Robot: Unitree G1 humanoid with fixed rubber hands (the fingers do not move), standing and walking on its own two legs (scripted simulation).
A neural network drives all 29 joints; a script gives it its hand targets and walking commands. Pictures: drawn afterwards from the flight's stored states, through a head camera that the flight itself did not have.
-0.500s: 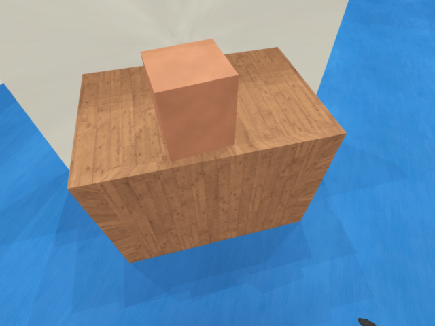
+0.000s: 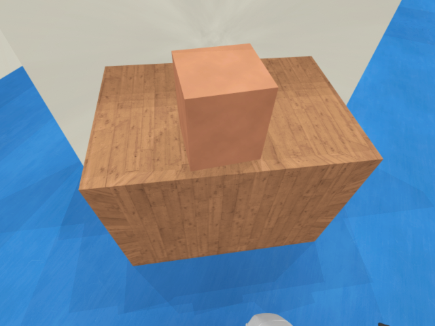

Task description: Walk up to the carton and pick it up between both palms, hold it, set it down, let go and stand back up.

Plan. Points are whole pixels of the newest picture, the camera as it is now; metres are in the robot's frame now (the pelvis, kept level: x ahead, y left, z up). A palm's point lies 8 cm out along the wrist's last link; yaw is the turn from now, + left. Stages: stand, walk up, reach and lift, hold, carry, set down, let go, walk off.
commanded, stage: walk up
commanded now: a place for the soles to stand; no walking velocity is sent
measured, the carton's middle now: (219, 109) +0.63 -0.01 +0.00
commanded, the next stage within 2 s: none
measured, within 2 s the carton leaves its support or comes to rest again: neither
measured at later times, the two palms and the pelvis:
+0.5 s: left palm (93, 297) +0.19 +0.26 -0.09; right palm (400, 297) +0.17 -0.36 -0.11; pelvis +0.10 -0.05 -0.01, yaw +3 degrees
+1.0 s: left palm (116, 285) +0.22 +0.23 -0.13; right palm (381, 250) +0.27 -0.38 -0.12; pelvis +0.18 -0.08 -0.02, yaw +4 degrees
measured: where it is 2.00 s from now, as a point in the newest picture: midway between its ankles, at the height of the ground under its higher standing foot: (233, 325)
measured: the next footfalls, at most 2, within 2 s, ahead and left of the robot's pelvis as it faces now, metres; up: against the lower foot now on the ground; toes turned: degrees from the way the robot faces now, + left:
right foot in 0.28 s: +0.23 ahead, -0.16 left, +0.00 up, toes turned -2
left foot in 0.56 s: +0.23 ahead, +0.06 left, +0.00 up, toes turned +2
